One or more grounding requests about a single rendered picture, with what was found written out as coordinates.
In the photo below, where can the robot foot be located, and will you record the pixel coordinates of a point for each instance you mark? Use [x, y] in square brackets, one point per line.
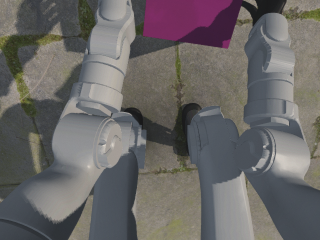
[136, 114]
[189, 111]

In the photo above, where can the right robot foot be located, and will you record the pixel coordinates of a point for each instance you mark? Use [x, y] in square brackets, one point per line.
[189, 111]

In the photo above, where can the robot left forearm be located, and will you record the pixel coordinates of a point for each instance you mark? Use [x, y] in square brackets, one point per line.
[105, 61]

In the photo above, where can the left robot upper arm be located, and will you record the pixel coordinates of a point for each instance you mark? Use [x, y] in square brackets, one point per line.
[48, 205]

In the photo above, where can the robot right forearm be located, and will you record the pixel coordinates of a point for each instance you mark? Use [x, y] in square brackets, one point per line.
[270, 82]

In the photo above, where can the right robot upper arm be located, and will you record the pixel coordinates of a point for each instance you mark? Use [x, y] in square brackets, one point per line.
[275, 163]

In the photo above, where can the carton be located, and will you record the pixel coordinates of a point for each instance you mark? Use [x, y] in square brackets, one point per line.
[202, 22]

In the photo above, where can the robot right hand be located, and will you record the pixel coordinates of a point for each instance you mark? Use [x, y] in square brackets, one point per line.
[264, 7]

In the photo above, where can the left robot foot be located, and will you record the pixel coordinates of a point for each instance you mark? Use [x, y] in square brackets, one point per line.
[136, 114]

